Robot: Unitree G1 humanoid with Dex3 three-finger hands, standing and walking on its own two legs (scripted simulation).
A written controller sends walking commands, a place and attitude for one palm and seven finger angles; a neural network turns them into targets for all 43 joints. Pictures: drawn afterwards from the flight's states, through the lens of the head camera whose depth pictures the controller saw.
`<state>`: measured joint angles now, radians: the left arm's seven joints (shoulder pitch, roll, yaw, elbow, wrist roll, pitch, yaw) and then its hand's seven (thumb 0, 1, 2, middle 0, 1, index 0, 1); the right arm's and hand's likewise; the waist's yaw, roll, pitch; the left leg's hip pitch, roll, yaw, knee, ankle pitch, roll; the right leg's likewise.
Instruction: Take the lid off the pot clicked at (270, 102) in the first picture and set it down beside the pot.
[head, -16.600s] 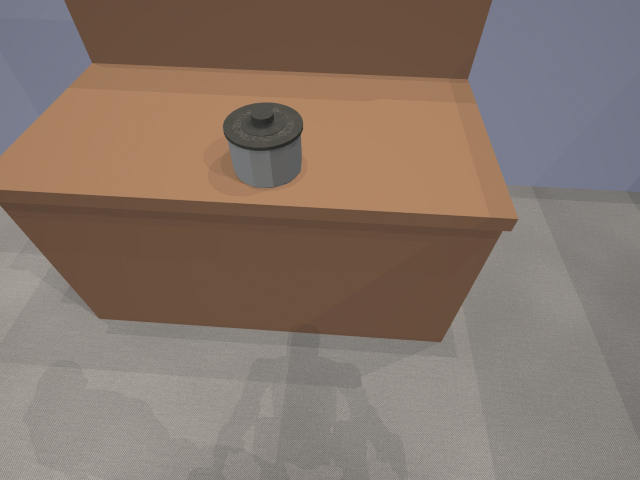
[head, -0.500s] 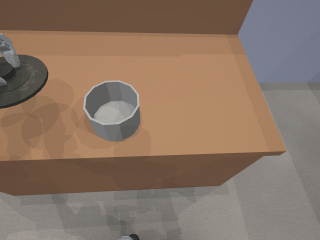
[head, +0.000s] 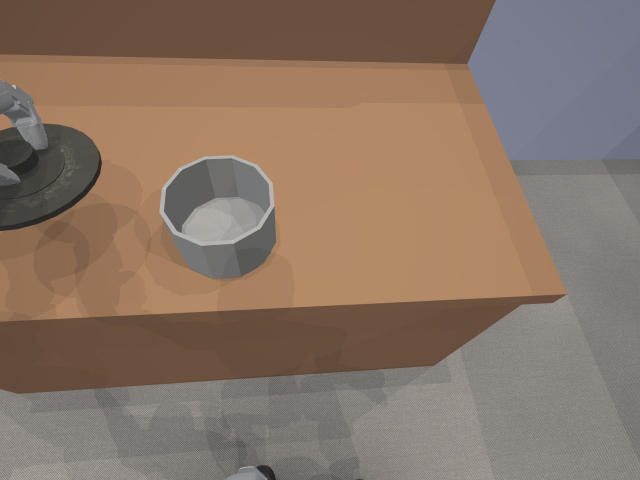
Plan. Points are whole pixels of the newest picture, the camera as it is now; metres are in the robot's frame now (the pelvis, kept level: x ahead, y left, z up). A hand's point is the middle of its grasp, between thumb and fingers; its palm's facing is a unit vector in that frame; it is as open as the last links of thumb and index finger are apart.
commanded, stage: lower the lid onto the table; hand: left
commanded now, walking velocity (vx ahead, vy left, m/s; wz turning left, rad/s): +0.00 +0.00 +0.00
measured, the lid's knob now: (12, 158) +0.48 +0.34 +0.09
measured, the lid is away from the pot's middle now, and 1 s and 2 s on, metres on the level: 0.22 0.23 0.24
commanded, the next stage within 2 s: none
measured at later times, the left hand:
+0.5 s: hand (8, 173) +0.46 +0.34 +0.09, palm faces -0.47 -0.12 -0.87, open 8.1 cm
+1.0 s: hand (16, 192) +0.46 +0.35 +0.06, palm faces -0.49 -0.12 -0.86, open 8.1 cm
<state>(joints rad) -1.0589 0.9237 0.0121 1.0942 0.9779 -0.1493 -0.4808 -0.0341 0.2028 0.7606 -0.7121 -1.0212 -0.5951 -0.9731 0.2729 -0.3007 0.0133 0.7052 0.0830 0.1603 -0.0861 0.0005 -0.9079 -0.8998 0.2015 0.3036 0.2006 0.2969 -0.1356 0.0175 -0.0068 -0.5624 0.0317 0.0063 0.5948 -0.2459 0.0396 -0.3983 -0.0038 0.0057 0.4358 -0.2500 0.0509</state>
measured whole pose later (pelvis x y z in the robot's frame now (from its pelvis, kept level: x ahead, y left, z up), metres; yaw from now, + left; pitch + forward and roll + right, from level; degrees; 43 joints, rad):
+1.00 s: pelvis +0.00 +0.01 -0.01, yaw -1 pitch +16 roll -4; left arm -0.99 0.92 0.03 1.12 1.00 -0.21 -0.41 -0.03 0.21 0.76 -0.71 -1.02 -0.59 -0.97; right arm 0.31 -0.30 0.02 0.71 0.07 0.15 -0.12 0.00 -0.91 -0.90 0.20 0.30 0.20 0.30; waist -0.15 0.01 -0.03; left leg -0.70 0.04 0.01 0.71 -0.29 0.05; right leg -0.53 0.01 0.01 0.55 -0.29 0.05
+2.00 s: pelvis -0.02 +0.04 -0.03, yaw -2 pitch +20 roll -7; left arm -1.03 0.88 0.01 1.20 1.04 -0.20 -0.30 -0.03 0.21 0.76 -0.71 -1.02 -0.59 -0.97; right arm 0.33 -0.28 0.04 0.69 0.05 0.18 -0.10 0.00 -0.91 -0.90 0.20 0.30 0.20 0.30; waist -0.18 0.02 -0.06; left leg -0.89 0.03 0.01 0.87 -0.33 0.09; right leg -0.71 0.01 0.01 0.68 -0.33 0.02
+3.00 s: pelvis -0.05 +0.06 -0.05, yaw +2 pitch +20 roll -9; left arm -1.06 0.70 -0.13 1.15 1.05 -0.09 -0.19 0.00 0.26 0.70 -0.56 -1.00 -0.52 -0.99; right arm 0.33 -0.28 0.01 0.68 0.04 0.15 -0.04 0.00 -0.91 -0.90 0.20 0.30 0.20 0.30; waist -0.14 0.04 -0.08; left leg -1.00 -0.03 -0.05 0.97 -0.31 0.12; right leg -0.79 0.03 0.07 0.81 -0.38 -0.04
